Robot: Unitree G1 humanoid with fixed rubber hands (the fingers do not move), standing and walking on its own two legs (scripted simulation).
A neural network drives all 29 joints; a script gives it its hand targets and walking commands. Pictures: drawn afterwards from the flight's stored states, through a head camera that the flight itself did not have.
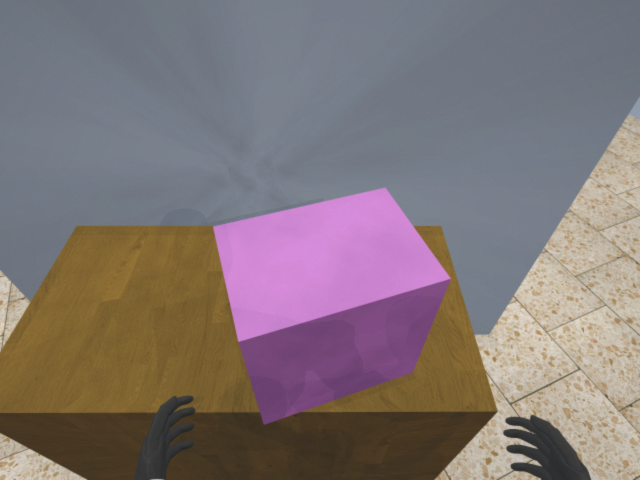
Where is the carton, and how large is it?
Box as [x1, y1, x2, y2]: [213, 188, 450, 424]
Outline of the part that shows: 385,188 213,226 239,345 264,424 412,372 450,278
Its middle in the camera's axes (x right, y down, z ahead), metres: +0.00 +0.12 +0.66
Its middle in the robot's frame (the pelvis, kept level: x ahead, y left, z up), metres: +0.41 +0.02 -0.08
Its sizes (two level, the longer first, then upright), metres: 0.285 0.201 0.288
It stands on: a pedestal, 0.55 m high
